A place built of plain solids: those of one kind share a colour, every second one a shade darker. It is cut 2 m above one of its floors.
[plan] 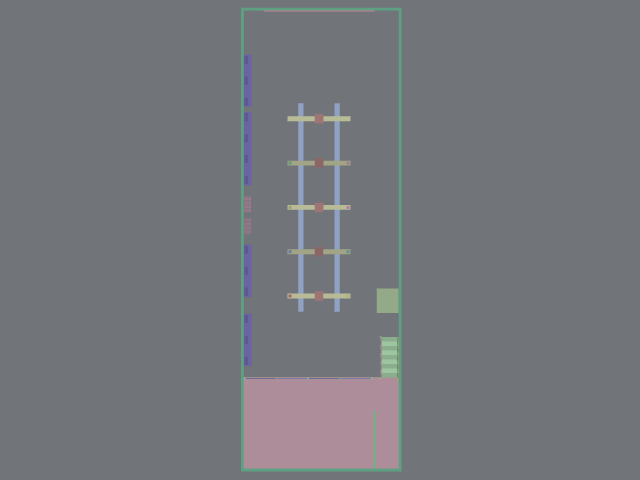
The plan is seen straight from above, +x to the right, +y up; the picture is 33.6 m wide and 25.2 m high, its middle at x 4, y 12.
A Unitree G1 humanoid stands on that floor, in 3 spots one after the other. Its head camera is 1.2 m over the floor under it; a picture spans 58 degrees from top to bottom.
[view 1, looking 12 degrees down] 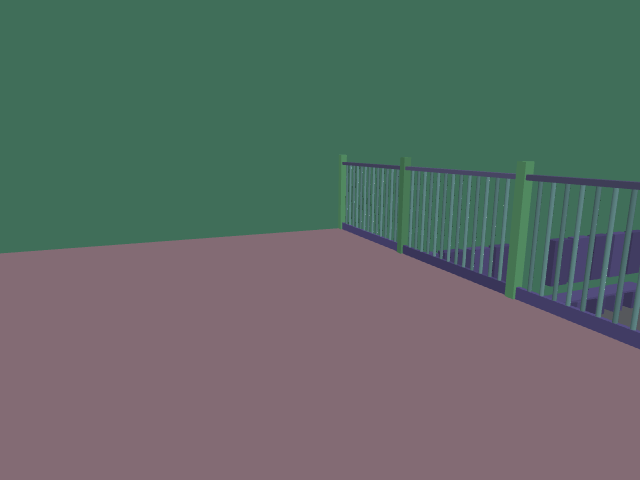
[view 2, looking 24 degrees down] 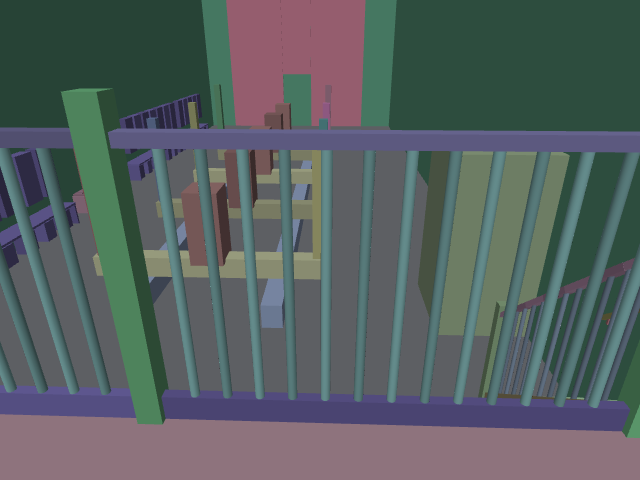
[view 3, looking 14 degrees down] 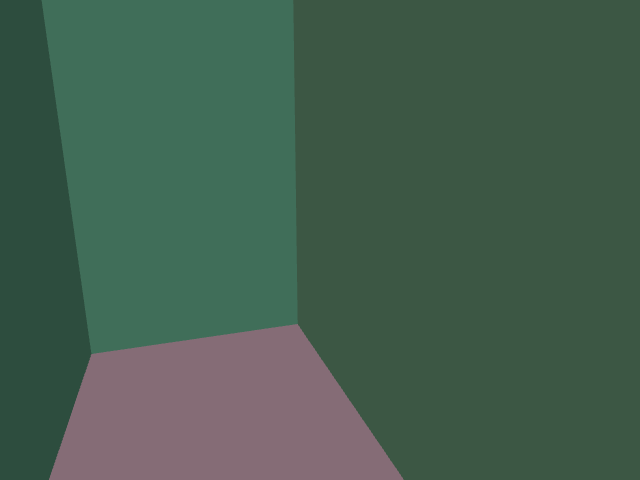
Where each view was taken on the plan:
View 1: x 5.93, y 1.99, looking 158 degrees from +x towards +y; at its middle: gal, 5.77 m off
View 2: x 5.68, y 3.59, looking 92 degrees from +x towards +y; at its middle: shore0e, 5.90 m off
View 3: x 7.64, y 2.48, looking -109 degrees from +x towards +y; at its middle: screen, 2.22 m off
